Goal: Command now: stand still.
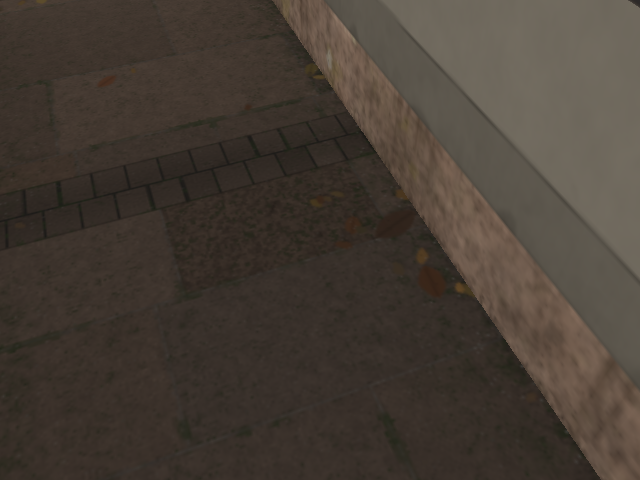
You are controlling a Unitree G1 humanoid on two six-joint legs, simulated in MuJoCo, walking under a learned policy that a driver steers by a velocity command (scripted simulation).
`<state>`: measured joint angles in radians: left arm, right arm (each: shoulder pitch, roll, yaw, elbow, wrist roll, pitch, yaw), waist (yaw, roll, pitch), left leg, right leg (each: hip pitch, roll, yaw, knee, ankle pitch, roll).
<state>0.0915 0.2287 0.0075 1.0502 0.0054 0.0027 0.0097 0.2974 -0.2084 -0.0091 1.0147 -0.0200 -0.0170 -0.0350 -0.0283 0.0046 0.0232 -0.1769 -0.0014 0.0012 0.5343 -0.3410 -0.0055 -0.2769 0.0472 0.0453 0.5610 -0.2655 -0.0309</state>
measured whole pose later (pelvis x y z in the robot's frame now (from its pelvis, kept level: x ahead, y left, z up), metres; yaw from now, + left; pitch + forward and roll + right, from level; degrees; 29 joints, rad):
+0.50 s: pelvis +0.01 +0.01 +0.00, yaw +0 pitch +0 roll +0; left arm 0.16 0.22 0.00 1.11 -0.01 -0.01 0.01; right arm 0.39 -0.19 0.00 1.05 0.00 -0.03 -0.04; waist -0.02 0.01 -0.01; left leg -0.20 -0.02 -0.01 0.60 -0.43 0.03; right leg -0.30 0.05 0.04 0.63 -0.37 -0.04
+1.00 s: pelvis +0.19 +0.00 +0.00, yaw +0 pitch +3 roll +0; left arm 0.48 0.19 0.02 1.08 -0.01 -0.08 0.03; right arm 0.01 -0.23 0.00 0.81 0.01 -0.12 0.03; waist 0.07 0.03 0.00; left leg -0.69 0.04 0.01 0.62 0.01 0.01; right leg 0.12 0.03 0.03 0.16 -0.33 -0.04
